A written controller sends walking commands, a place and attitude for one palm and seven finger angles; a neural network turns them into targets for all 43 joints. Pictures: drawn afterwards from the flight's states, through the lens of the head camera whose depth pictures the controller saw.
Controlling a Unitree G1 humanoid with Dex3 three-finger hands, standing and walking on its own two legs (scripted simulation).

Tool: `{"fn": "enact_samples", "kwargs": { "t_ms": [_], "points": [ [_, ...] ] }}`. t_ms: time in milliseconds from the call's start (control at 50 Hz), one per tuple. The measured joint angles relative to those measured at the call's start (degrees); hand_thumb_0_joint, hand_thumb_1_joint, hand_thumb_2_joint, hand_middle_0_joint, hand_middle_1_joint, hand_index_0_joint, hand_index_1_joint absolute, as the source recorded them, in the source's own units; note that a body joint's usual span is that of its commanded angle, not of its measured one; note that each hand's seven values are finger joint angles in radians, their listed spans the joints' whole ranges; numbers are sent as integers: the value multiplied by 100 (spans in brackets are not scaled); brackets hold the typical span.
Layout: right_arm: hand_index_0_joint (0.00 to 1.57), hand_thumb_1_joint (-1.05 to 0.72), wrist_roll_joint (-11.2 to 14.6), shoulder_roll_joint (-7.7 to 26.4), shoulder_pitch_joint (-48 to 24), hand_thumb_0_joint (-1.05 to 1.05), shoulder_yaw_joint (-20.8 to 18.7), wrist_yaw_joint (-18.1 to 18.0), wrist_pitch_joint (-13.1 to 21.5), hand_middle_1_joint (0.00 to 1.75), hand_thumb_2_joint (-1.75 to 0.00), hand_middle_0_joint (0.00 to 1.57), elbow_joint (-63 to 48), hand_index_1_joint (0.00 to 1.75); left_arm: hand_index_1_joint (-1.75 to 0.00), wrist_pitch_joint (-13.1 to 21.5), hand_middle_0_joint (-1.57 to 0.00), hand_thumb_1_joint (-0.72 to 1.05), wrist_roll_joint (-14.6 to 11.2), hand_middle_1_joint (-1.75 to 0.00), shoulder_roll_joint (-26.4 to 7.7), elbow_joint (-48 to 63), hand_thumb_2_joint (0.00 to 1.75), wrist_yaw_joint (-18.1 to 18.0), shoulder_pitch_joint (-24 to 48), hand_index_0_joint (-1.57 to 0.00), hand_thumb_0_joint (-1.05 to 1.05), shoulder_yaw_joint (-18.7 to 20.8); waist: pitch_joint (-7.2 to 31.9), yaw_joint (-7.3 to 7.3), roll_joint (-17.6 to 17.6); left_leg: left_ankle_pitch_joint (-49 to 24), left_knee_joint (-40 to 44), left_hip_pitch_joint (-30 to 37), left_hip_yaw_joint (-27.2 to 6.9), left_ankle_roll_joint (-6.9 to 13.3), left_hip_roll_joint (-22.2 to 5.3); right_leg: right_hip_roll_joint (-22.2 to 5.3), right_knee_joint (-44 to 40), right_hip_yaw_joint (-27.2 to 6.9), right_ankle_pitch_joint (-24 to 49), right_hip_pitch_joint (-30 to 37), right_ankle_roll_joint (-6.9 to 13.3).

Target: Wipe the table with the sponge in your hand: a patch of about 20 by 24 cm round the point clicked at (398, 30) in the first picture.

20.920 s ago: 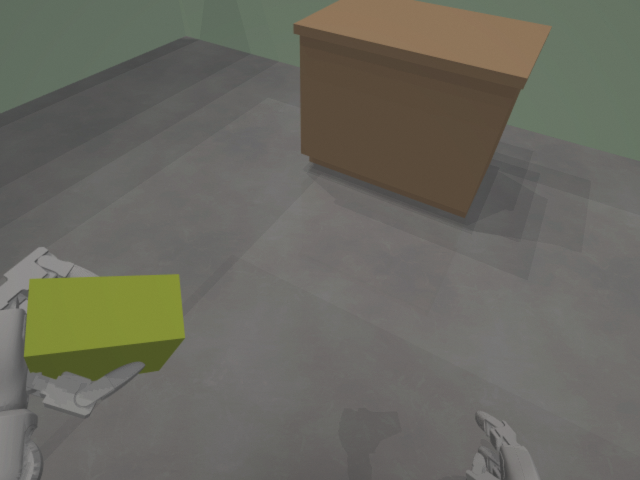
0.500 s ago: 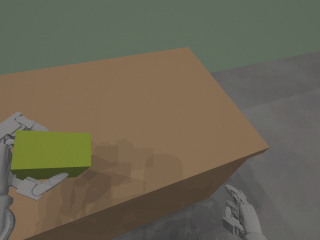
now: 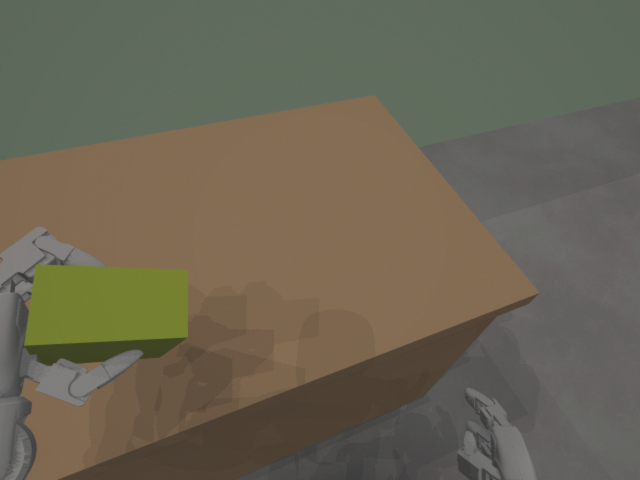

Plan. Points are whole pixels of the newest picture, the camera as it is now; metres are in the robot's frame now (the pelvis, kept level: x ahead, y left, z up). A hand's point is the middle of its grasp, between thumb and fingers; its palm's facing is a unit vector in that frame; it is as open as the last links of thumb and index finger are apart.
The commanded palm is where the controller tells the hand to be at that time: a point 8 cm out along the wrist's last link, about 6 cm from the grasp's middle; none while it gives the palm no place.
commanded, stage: look again from close up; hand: left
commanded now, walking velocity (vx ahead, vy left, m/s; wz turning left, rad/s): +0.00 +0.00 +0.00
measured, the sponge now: (130, 319) +0.23 +0.21 +0.12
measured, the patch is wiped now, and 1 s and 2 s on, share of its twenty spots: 0.00 0.00 0.00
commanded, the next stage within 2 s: come to a stop and stand still in 0.16 s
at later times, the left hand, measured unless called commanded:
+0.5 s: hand (46, 285) +0.23 +0.26 +0.18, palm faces +0.45 -0.80 -0.39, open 10.3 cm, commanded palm +0.15 +0.26 +0.17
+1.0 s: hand (58, 316) +0.21 +0.25 +0.16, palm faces +0.34 -0.87 -0.36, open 10.3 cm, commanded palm +0.15 +0.29 +0.17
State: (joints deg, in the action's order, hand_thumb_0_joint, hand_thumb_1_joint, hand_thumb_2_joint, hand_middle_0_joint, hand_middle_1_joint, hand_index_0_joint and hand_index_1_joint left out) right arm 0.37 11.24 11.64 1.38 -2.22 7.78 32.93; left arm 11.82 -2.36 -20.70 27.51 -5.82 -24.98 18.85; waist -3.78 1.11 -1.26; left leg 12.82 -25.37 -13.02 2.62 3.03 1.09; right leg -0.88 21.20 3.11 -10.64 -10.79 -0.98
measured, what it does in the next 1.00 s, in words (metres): stands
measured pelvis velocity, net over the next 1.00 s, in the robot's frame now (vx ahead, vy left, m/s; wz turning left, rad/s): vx -0.01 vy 0.01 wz -0.01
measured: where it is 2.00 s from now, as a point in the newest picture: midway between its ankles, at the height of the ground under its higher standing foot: outside the picture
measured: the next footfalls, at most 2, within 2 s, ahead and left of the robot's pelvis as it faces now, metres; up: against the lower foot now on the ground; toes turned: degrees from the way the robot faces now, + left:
none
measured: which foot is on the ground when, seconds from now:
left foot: down 0.00-1.00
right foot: down 0.00-1.00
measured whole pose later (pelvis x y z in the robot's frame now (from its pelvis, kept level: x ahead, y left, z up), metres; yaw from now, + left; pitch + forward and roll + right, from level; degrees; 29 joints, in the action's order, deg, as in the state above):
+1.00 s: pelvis -0.01 +0.01 +0.00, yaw +0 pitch +0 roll -2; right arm 0.3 10.7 10.2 1.5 -1.1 10.2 32.9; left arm 15.4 -1.9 -21.5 28.4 -5.0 -23.0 19.9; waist -4.1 1.6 -2.2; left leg 12.9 -26.8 -13.9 3.4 4.0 1.7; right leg -1.6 22.5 2.3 -10.4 -11.8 -1.8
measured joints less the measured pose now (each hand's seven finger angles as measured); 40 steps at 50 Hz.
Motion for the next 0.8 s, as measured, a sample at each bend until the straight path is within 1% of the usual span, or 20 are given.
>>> {"fn": "enact_samples", "kwargs": {
  "t_ms": [140,200,340,360,380,400,420,460,500,520,560,580,620,660,720,760,800],
  "points": [
    [20,-90,5,25,6,1,-29,-10,-36,30,-90,20,28,30,-134,63,-71,-51,-50,-135,-101,-6,103,-6,-90,-72,-1,119,99,-32,49,-17,15,6,-12,-48,-54,56,-50,9,33,20,47],
    [20,-90,20,54,13,1,-48,-17,-46,30,-90,20,30,30,-134,15,-71,-51,-53,-135,-68,-105,103,-9,-95,-72,-1,114,145,-27,77,-30,33,21,-10,-61,-68,70,-68,6,48,31,60],
    [20,-90,22,97,0,1,-60,-37,-61,30,-90,20,38,30,-134,-83,-71,-51,-30,-135,61,-240,103,-13,-55,-72,-1,-30,165,-13,89,-68,52,9,-37,-81,-89,94,-98,32,80,32,88],
    [20,-90,-36,92,74,1,-105,-46,1,30,-90,20,-17,30,-133,-99,-72,-51,212,-135,-121,-277,103,119,221,-72,-1,25,125,90,83,-53,-39,-79,-64,-89,-117,119,-75,60,84,-14,92],
    [20,-90,-60,74,99,1,-110,-43,67,30,-90,20,14,30,-133,59,-72,-51,323,-134,-386,-491,103,231,629,-73,-1,143,88,183,34,-47,-118,-182,-89,-99,-129,128,0,87,75,-110,110],
    [20,-90,-47,46,46,1,-92,-5,52,30,-90,20,62,30,-133,141,-72,-52,291,-134,-566,-684,103,251,963,-73,-1,302,23,230,-31,-61,-133,-210,-83,-112,-126,123,86,82,61,-177,138],
    [20,-90,-26,30,-6,1,-77,35,41,30,-90,20,74,30,-133,178,-72,-52,230,-134,-646,-843,103,217,1210,-73,-1,456,-34,247,-59,-75,-144,-222,-62,-122,-134,127,142,62,55,-218,159],
    [20,-90,7,33,-75,1,-66,119,90,30,-90,20,47,30,-133,185,-72,-51,77,-134,-595,-956,103,124,1394,-73,-1,684,-101,194,-29,-76,-180,-231,-6,-123,-145,133,204,6,59,-260,158],
    [20,-90,44,59,-101,1,-78,209,153,30,-90,20,1,30,-133,205,-72,-51,-38,-134,-393,-767,103,40,1144,-73,-1,704,-112,92,52,-59,-191,-211,69,-93,-137,121,237,-69,62,-275,118],
    [20,-90,54,73,-92,1,-89,239,173,30,-90,20,-20,30,-133,226,-72,-51,-69,-134,-267,-615,103,29,919,-73,-1,611,-95,40,97,-49,-190,-201,100,-72,-125,109,247,-101,59,-278,96],
    [20,-90,57,85,-42,1,-106,263,191,30,-90,20,-37,30,-133,274,-72,-51,-69,-134,-67,-311,103,87,429,-73,-1,299,-51,-32,154,-34,-180,-180,141,-36,-97,81,255,-142,47,-275,55],
    [20,-90,53,77,-12,1,-107,253,186,30,-90,20,-26,30,-133,304,-72,-51,-55,-134,-18,-205,103,137,205,-73,-1,138,-28,-52,158,-29,-174,-172,152,-24,-86,69,254,-153,41,-271,40],
    [20,-90,57,35,33,1,-85,198,141,30,-90,20,26,30,-133,343,-72,-51,-21,-134,-36,-116,103,219,-138,-73,-1,-66,2,-69,113,-28,-150,-156,160,-11,-68,52,247,-162,33,-262,23],
    [20,-90,57,-17,98,1,-56,126,96,30,-90,20,54,30,-133,351,-72,-52,-21,-134,-132,-191,103,276,-269,-73,-1,-99,11,-53,33,-41,-128,-159,134,-6,-54,41,225,-136,34,-253,20],
    [20,-90,52,-61,159,1,-7,36,92,30,-90,20,82,30,-133,293,-72,-52,-17,-134,-274,-395,103,248,-147,-73,-1,101,-56,19,-83,-56,-132,-178,80,-2,-49,37,188,-82,50,-232,26],
    [20,-90,41,-55,175,1,6,9,129,30,-90,20,89,30,-133,246,-72,-52,-20,-134,-288,-473,103,184,58,-73,-1,251,-123,73,-125,-55,-156,-192,37,6,-41,31,166,-38,59,-209,23],
    [20,-90,36,-31,155,1,10,13,197,30,-90,20,106,30,-133,209,-72,-52,-17,-134,-229,-414,103,106,239,-73,-1,349,-188,121,-145,-42,-183,-185,15,19,-30,21,153,-15,61,-175,11]
  ]
}}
